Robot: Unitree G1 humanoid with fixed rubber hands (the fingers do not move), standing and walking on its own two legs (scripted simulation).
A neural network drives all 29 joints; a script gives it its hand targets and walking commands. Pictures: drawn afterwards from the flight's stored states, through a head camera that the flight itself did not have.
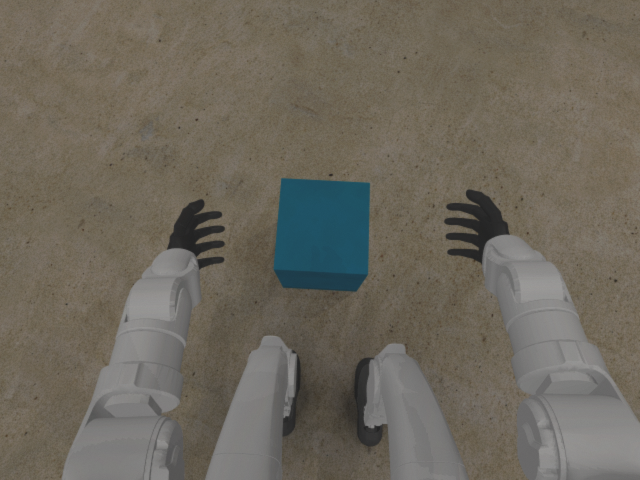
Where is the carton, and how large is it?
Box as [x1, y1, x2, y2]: [274, 178, 369, 290]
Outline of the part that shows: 281,178 274,270 283,287 356,290 367,274 369,183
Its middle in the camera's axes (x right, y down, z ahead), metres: +0.01 +0.00 +0.97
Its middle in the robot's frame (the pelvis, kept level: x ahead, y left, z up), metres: +0.52 +0.03 -0.54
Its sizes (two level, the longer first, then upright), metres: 0.210 0.200 0.250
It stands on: the floor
